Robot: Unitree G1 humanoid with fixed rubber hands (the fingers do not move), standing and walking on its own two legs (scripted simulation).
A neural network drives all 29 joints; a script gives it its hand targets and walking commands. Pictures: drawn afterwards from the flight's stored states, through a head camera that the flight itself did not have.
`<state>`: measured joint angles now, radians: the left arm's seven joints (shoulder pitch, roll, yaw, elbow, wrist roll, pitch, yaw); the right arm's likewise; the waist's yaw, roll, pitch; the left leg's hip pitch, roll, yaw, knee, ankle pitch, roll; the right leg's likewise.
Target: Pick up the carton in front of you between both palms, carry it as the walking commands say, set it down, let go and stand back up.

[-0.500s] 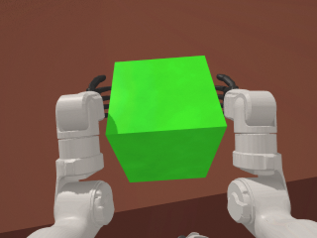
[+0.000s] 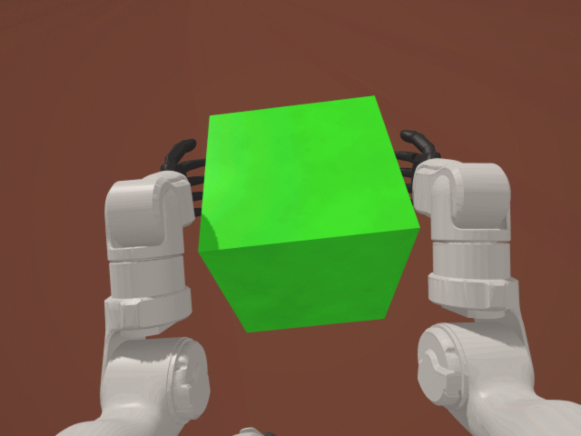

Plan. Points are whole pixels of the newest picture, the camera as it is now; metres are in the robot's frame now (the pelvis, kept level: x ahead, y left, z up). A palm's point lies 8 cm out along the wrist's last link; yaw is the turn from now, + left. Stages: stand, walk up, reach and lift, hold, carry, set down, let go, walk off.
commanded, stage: carry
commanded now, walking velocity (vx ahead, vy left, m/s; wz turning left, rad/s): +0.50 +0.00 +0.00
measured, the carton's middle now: (304, 225) +0.38 +0.00 +0.10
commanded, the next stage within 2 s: none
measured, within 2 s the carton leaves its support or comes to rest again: neither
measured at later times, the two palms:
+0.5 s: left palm (225, 91) +0.66 +0.13 +0.15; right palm (391, 90) +0.66 -0.17 +0.14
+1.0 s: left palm (217, 54) +0.88 +0.17 +0.12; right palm (348, 48) +0.89 -0.13 +0.12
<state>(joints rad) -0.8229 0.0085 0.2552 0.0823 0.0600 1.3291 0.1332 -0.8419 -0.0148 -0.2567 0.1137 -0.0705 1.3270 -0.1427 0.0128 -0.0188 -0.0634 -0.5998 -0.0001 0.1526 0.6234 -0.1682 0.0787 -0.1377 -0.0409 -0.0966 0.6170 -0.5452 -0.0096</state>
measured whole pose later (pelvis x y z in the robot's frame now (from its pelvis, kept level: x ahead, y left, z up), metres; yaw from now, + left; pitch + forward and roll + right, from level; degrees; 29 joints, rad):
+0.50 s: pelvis +0.31 -0.02 +0.02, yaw +1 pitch +4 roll -1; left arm -0.65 -0.04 0.23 0.13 0.10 1.22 0.11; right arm -0.65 0.02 -0.21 0.15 -0.07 1.21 -0.14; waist -0.02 0.03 -0.09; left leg -0.15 0.04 0.08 0.70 -0.48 0.00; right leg -0.49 -0.01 -0.18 0.51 -0.09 -0.07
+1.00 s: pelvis +0.62 +0.02 +0.02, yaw +0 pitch +3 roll +1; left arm -0.19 -0.13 0.14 -0.27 0.12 1.23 0.08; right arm -0.20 0.14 -0.11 -0.23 -0.14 1.21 -0.11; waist 0.00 -0.04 -0.17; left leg -0.46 0.02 0.23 0.55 -0.13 0.09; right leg -0.11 -0.08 -0.08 0.80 -0.48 0.02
